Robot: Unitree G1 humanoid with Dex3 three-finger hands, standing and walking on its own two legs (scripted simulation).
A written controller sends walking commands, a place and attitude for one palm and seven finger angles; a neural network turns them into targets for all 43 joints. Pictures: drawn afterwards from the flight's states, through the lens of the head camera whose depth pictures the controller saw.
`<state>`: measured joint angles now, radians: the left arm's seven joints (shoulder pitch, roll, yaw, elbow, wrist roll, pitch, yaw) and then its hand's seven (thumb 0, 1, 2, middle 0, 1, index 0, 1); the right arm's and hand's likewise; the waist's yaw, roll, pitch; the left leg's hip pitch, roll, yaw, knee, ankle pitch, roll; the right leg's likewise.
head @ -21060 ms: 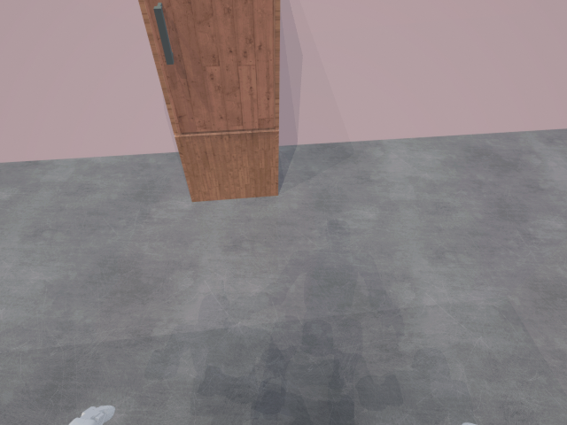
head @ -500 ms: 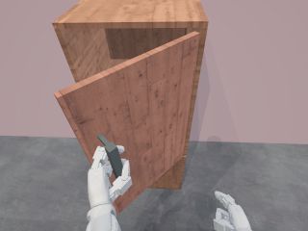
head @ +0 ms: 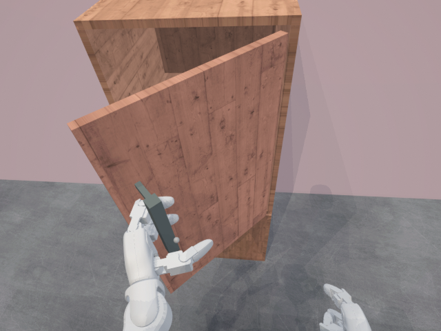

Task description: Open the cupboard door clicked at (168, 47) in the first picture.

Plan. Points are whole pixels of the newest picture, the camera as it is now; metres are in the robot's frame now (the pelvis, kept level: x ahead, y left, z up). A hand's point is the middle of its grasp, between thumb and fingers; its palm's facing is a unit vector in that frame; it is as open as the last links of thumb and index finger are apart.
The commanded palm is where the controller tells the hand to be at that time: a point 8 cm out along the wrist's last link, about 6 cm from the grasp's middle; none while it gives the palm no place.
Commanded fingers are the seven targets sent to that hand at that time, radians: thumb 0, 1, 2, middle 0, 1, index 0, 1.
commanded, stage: open thumb and fingers to let go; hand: left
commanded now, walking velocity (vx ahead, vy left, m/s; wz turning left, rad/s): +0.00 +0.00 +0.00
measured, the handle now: (157, 220) +0.29 +0.13 +0.07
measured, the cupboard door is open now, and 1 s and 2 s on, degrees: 46 46 46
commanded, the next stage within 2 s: slide the hand sideways off the handle in 0.38 s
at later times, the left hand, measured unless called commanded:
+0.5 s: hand (172, 239) +0.26 +0.09 +0.07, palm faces +0.23 -0.97 +0.01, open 14.9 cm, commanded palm +0.21 +0.14 +0.07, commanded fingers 0.00 -0.50 0.30 -0.15 -0.30 -0.15 -0.30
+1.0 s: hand (160, 273) +0.20 +0.10 +0.07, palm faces -0.12 -0.99 -0.01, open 16.4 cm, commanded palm +0.18 +0.16 +0.07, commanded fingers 0.00 -0.50 0.30 -0.15 -0.30 -0.15 -0.30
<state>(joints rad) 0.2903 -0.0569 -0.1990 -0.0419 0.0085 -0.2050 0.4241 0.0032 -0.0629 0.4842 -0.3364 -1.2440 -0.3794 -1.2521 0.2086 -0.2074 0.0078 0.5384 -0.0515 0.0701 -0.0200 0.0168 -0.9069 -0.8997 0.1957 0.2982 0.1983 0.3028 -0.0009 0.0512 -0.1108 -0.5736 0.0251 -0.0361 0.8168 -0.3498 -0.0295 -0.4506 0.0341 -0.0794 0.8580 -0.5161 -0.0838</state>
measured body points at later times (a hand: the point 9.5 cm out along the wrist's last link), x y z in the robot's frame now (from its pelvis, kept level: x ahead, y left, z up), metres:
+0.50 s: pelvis -0.01 +0.04 +0.00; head +0.00 +0.02 +0.45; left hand +0.24 +0.15 +0.08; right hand +0.17 -0.18 -0.09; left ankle +0.04 +0.16 -0.70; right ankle -0.04 -0.06 -0.70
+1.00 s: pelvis -0.02 +0.06 -0.01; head +0.00 +0.04 +0.43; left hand +0.20 +0.16 +0.08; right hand +0.16 -0.16 -0.09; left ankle +0.04 +0.16 -0.70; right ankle -0.04 -0.06 -0.70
